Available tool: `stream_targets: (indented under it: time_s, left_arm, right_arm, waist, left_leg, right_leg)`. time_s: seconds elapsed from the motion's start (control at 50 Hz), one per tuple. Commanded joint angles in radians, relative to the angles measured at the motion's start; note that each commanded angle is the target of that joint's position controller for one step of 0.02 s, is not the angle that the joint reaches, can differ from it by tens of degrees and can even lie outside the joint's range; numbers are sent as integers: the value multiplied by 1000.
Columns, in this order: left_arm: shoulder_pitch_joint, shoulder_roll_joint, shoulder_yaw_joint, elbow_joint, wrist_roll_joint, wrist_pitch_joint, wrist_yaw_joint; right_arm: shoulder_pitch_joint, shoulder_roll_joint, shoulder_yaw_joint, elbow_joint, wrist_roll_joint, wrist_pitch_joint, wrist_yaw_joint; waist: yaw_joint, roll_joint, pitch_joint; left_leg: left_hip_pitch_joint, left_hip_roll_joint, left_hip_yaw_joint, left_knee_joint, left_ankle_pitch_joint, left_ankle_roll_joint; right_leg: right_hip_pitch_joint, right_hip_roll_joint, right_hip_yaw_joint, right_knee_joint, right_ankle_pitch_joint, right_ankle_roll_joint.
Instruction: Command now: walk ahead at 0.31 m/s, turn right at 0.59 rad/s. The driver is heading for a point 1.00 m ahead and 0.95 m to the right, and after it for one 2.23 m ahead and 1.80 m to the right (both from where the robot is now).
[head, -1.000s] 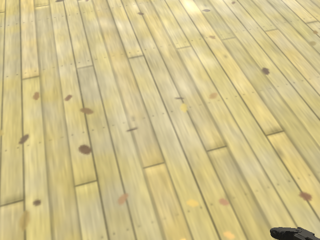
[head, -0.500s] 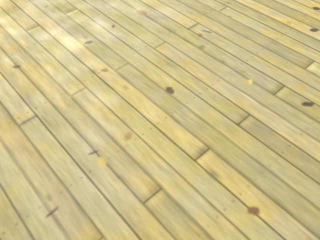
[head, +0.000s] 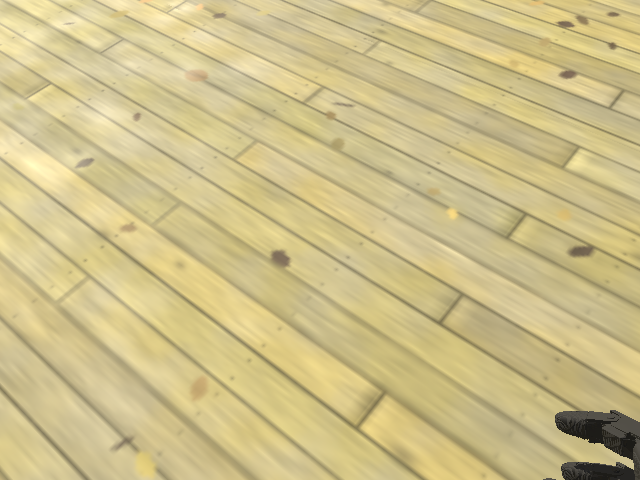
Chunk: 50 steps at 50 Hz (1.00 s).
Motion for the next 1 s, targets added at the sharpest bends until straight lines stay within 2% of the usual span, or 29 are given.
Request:
stream_targets:
  time_s: [0.02, 0.04, 0.06, 0.08, 0.1, 0.12, 0.14, 0.16, 0.2, 0.26, 0.3, 0.34, 0.42, 0.48, 0.5, 0.52, 0.54, 0.56, 0.58, 0.62, 0.64, 0.72, 0.78, 0.88, 0.92, 0.94, 0.96, 0.98, 1.0]
  left_arm:
    - [-6, 153, 41, -60, 2, 13, 19]
    - [-48, 143, 36, -80, 0, 15, 19]
    - [-69, 99, 21, -113, 11, 12, 16]
    - [105, 19, 1, -110, 29, 10, 13]
    - [221, 112, 6, -110, 0, 8, 5]
    - [139, 187, 28, -96, -14, 22, 7]
    - [23, 209, 36, -119, -12, 39, 11]
    - [-23, 203, 41, -127, -6, 57, 16]
    - [-18, 144, 34, -142, -7, 82, 18]
    - [-40, 90, 17, -169, 2, 84, 19]
    - [-67, 91, 13, -180, 3, 81, 7]
    - [-92, 102, 14, -190, 4, 78, -10]
    - [-129, 124, 21, -189, 6, 69, -32]
    - [-56, 117, 28, -141, 6, 63, -39]
    - [25, 136, 41, -104, 1, 61, -32]
    - [132, 209, 63, -80, -5, 56, -19]
    - [139, 333, 79, -112, 2, 38, -23]
    - [96, 266, 61, -132, 17, 7, -29]
    - [44, 219, 43, -141, 17, -14, -28]
    - [-4, 173, 26, -150, 3, -18, -20]
    - [-6, 164, 19, -154, 8, -17, -13]
    - [27, 187, 29, -151, 10, -17, 10]
    - [71, 196, 36, -130, 0, -12, 14]
    - [72, 197, 42, -110, -7, -2, 16]
    - [46, 177, 36, -115, -3, 6, 14]
    - [30, 140, 22, -127, 6, 6, 10]
    - [41, 78, -3, -156, 32, 5, 10]
    - [195, 21, -16, -183, -15, -10, 7]
    - [150, 140, 5, -142, -34, -12, 8]
  right_arm:
    - [-13, -124, -37, -68, -3, -27, 4]
    - [65, -139, -43, -51, -12, -32, -2]
    - [179, -188, -54, -42, -34, -36, -7]
    - [250, -229, -55, -38, -48, -24, -14]
    - [292, -219, -59, -22, -10, -1, -5]
    - [226, -144, -41, -60, -6, 16, -10]
    - [172, -99, -25, -70, -9, 34, -20]
    - [131, -85, -15, -71, -13, 47, -24]
    - [91, -106, -20, -55, -23, 58, -28]
    - [89, -142, -37, -38, -22, 57, -34]
    - [91, -159, -46, -33, -7, 61, -37]
    - [76, -182, -53, -32, 9, 66, -37]
    - [99, -213, -64, -12, 31, 63, -22]
    - [99, -197, -60, 5, 44, 75, -16]
    - [105, -154, -48, 11, 35, 78, -13]
    - [68, -75, -23, -9, 13, 77, -3]
    - [11, -72, -21, -76, 5, 59, -2]
    - [-25, -141, -36, -83, 27, 33, 5]
    - [2, -170, -45, -76, 39, 15, 14]
    - [30, -173, -49, -36, 2, -3, 14]
    - [22, -164, -48, -31, -4, -5, 16]
    - [-41, -98, -25, -41, 6, 0, 22]
    - [-113, -83, -14, -70, 16, 2, 28]
    - [-80, -132, -27, -82, 22, -13, 31]
    - [50, -165, -48, -50, 16, -20, 22]
    - [180, -202, -64, -25, 7, -24, 15]
    - [359, -268, -76, -12, -8, -19, 5]
    - [385, -309, -84, 17, -15, -8, 16]
    - [329, -194, -57, -3, 7, -4, 15]
  waist:
    - [-53, -173, -61]
    - [-104, -171, -100]
    - [-151, -116, -227]
    - [-87, 144, -382]
    - [-74, 280, -514]
    - [-101, 140, -406]
    - [-115, 65, -280]
    - [-103, 32, -201]
    - [-59, 74, -112]
    - [-63, 93, -132]
    - [-75, 72, -174]
    - [-73, 95, -157]
    - [-80, 86, -109]
    - [-36, 49, -91]
    - [-12, 2, -91]
    - [19, -212, -77]
    - [8, -350, -14]
    - [14, -243, 3]
    - [-28, -231, 24]
    - [-55, -174, 8]
    - [-61, -165, -1]
    - [-46, -143, -9]
    - [-14, -163, 22]
    - [-38, -193, 25]
    - [-105, -207, -33]
    - [-167, -182, -139]
    - [-219, -24, -328]
    - [-119, 371, -420]
    - [-142, 205, -283]
  left_leg:
    - [147, -50, 24, -43, -48, 36]
    - [260, -40, 42, -102, 34, 60]
    - [514, 93, -49, -45, 275, 120]
    - [857, 375, -319, 46, 712, 263]
    - [952, 501, -587, 9, 464, 375]
    - [847, 430, -483, -43, 271, 338]
    - [716, 367, -327, -68, 191, 290]
    - [586, 315, -236, -96, 167, 272]
    - [379, 246, -105, -169, 97, 251]
    - [373, 269, -30, -211, 185, 289]
    - [379, 291, -11, -255, -43, 289]
    - [336, 290, 10, -309, -282, 268]
    - [349, 305, 46, -319, -451, 225]
    - [302, 273, 115, -224, -565, 172]
    - [233, 225, 166, -104, -603, 135]
    - [45, 118, 282, 261, -599, 59]
    - [-320, -37, 189, 497, -713, 22]
    - [-376, 12, 43, 589, -641, 46]
    - [-378, 41, 26, 574, -520, 64]
    - [-296, 66, 35, 485, -361, 46]
    - [-244, 59, 40, 445, -300, 32]
    - [-101, 0, 64, 218, -103, -11]
    - [-30, -23, 60, 96, -52, -18]
    - [86, -22, 34, 14, -105, 16]
    - [265, -43, 70, -29, -141, 53]
    - [483, 16, 30, -20, -132, 93]
    - [785, 214, -187, 10, -214, 151]
    - [1001, 405, -708, -167, -474, 296]
    - [905, 385, -678, -220, -645, 267]
  right_leg:
    - [-6, -207, 204, 91, 538, -70]
    - [-20, -164, 188, 186, 587, -37]
    - [-126, -107, 150, 396, 470, 7]
    - [-389, 26, 51, 716, -297, 75]
    - [-530, -5, 33, 929, -408, 101]
    - [-585, -62, 33, 999, -311, 131]
    - [-612, -90, -27, 982, -236, 149]
    - [-591, -118, -47, 952, -197, 160]
    - [-488, -153, -88, 829, -154, 155]
    - [-446, -167, -128, 675, -103, 154]
    - [-408, -195, -135, 580, -13, 133]
    - [-354, -196, -160, 492, 35, 103]
    - [-290, -176, -212, 329, 24, 52]
    - [-124, -132, -274, 134, 62, 6]
    - [-13, -116, -251, 81, 22, -23]
    - [111, -288, 38, -57, -97, -108]
    - [175, -455, 521, -192, -319, -273]
    - [147, -472, 536, -244, -331, -287]
    - [131, -445, 446, -233, -253, -250]
    - [104, -374, 287, -210, -33, -185]
    - [81, -343, 235, -212, 63, -168]
    - [7, -274, 103, -204, 229, -136]
    - [-41, -268, 98, -193, 221, -127]
    - [-15, -305, 184, -111, 263, -98]
    - [-22, -269, 177, 9, 424, -68]
    - [-91, -204, 133, 194, 456, -32]
    - [-261, -121, 53, 514, 204, 10]
    - [-595, -20, 9, 816, -275, 59]
    - [-694, -101, 37, 927, -214, 65]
